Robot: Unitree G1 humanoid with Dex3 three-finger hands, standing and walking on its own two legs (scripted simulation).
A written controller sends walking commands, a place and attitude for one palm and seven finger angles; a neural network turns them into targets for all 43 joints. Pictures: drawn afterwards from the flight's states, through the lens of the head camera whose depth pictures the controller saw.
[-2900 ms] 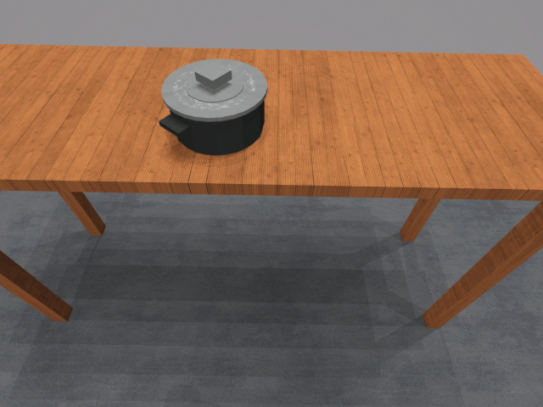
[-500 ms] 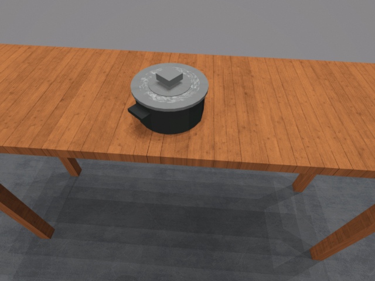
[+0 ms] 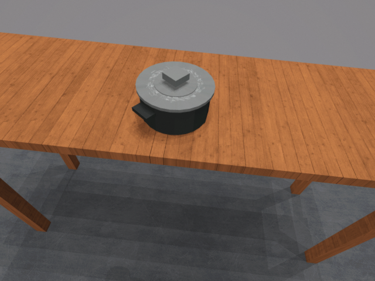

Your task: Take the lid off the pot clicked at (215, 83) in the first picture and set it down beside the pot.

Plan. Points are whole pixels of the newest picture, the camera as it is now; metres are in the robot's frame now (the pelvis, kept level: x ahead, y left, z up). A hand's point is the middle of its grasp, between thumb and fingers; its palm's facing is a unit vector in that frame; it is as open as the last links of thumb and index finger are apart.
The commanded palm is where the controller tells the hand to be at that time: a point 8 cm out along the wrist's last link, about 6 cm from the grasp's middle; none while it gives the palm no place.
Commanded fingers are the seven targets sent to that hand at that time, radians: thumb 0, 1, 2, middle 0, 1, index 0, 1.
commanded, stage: look again from close up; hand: left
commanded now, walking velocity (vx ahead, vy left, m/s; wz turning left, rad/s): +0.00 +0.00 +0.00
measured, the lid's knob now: (175, 75) +0.52 +0.08 +0.16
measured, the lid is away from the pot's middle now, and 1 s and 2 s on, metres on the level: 0.00 0.00 0.00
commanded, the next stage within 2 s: lift the closed hand beside the body in 0.04 s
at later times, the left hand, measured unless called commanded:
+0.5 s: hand out of the picture +0.12 +0.19 -0.01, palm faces +0.21 -0.93 -0.29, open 5.0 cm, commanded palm +0.07 +0.24 +0.03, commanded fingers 0.00 0.90 0.90 -1.04 -1.21 -1.04 -1.21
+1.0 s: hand (46, 267) +0.12 +0.22 +0.10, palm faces +0.31 -0.84 -0.44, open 3.1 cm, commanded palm +0.06 +0.25 +0.14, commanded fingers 0.00 0.90 0.90 -1.30 -1.50 -1.30 -1.50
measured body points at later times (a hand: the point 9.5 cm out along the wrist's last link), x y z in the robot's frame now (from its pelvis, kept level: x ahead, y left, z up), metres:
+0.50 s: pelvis -0.02 -0.01 +0.01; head -0.04 -0.03 +0.46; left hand +0.10 +0.24 +0.01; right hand +0.20 -0.23 -0.04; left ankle +0.02 +0.10 -0.73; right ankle -0.06 -0.13 -0.73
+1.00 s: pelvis -0.02 -0.02 +0.01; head -0.04 -0.04 +0.46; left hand +0.10 +0.26 +0.13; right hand +0.17 -0.23 -0.07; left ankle +0.02 +0.10 -0.73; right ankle -0.06 -0.13 -0.73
